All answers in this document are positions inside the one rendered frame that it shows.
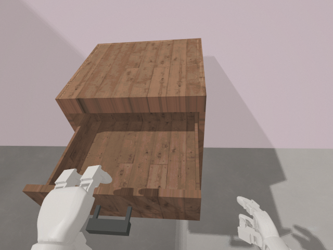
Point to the left robot hand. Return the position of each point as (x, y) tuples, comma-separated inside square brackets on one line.
[(66, 208)]

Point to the right robot forearm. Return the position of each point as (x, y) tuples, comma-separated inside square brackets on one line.
[(274, 243)]

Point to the right robot hand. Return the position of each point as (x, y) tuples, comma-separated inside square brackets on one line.
[(257, 229)]

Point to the cabinet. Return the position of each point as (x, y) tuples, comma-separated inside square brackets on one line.
[(147, 76)]

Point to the drawer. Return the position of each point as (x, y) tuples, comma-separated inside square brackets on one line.
[(152, 158)]

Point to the handle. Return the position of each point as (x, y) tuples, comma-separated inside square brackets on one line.
[(109, 226)]

